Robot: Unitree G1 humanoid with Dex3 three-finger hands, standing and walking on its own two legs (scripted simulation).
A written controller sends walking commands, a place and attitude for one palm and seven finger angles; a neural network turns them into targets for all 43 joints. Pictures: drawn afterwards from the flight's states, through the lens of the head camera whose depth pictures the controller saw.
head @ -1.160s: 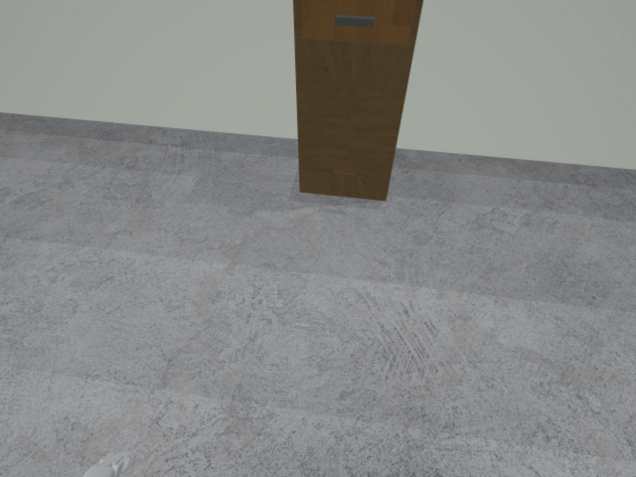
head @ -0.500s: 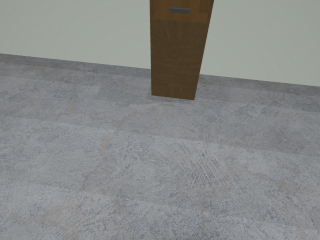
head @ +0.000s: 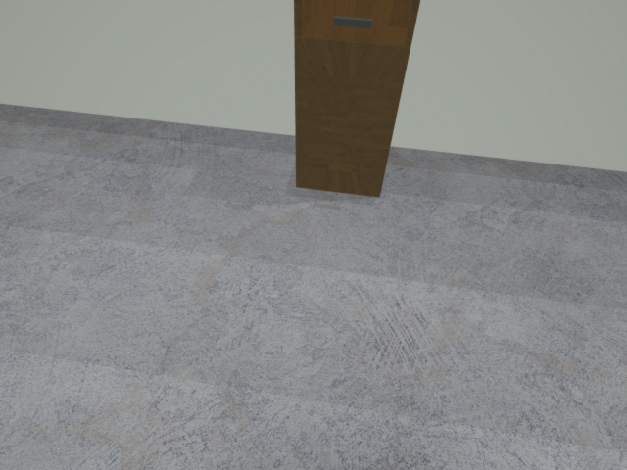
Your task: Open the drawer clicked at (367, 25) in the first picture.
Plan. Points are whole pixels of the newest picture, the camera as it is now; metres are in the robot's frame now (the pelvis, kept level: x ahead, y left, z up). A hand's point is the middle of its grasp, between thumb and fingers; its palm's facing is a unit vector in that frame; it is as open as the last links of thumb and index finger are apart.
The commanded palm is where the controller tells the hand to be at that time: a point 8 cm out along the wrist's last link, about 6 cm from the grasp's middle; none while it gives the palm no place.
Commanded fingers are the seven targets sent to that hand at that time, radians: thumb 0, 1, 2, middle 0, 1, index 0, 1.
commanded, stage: look at it before walking up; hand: left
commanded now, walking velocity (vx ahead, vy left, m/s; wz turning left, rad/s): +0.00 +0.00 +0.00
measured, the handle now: (353, 19) +1.47 -0.05 +0.03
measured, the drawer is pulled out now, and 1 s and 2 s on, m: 0.00 0.00 0.00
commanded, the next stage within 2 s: walk to a spot facing it in 0.28 s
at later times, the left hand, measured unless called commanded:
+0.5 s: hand out of the picture +0.07 +0.24 -0.16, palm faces -0.02 -0.95 -0.31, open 7.4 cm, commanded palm none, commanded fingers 0.00 0.90 0.90 -0.20 -0.30 -0.20 -0.30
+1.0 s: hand out of the picture +0.10 +0.13 -0.17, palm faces -0.10 -0.98 -0.17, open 7.4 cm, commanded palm none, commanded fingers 0.00 0.90 0.90 -0.20 -0.30 -0.20 -0.30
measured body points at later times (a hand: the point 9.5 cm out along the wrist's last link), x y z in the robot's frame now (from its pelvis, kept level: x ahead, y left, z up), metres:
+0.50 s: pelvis +0.01 +0.00 +0.00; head +0.00 +0.00 +0.45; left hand +0.07 +0.29 -0.14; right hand +0.09 -0.29 -0.14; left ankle +0.01 +0.13 -0.74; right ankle +0.01 -0.11 -0.74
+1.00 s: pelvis +0.15 -0.04 -0.01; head +0.17 -0.05 +0.44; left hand +0.11 +0.18 -0.16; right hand +0.14 -0.28 -0.16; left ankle +0.20 +0.09 -0.66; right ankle +0.04 -0.11 -0.74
